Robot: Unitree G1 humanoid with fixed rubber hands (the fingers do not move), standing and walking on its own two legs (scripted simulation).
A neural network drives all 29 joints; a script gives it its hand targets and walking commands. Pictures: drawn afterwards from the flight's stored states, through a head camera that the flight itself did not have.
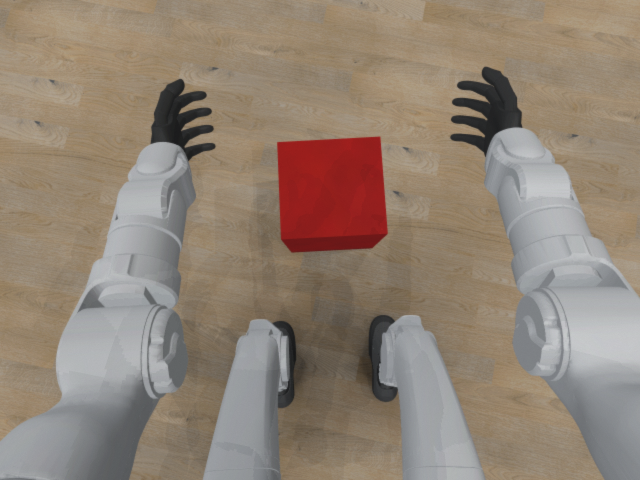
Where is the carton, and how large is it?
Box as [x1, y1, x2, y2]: [277, 137, 387, 251]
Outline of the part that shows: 379,137 277,142 281,239 291,251 372,247 387,233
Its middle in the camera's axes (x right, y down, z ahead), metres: +0.02 -0.09 +0.90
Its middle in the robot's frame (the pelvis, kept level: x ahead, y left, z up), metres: +0.52 +0.00 -0.51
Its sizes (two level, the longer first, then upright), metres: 0.210 0.200 0.250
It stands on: the floor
